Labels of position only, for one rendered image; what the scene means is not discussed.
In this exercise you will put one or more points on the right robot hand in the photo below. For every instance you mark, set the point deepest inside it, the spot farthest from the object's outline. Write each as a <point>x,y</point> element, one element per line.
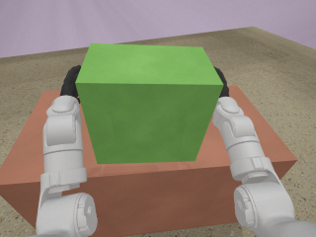
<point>225,89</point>

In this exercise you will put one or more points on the right robot upper arm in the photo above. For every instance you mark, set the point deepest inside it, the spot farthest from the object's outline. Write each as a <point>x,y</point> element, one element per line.
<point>266,209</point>

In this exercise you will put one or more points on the left robot upper arm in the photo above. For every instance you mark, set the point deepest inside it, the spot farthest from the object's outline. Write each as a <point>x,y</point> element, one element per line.
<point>67,216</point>

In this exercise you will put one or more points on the pedestal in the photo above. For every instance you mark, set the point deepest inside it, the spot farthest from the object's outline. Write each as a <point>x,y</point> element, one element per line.
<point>141,198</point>

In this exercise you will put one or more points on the left robot forearm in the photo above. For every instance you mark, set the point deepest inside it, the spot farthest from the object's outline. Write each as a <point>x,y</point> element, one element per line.
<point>62,146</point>

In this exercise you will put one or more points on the left robot hand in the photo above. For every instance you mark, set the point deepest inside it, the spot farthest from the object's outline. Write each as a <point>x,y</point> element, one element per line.
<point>69,87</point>

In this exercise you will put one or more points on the carton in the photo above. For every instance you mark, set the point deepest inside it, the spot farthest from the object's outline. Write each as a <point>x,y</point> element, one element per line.
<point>147,103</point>

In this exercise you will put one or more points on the right robot forearm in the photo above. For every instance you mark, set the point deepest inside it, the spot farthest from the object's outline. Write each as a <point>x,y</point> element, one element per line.
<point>249,164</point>

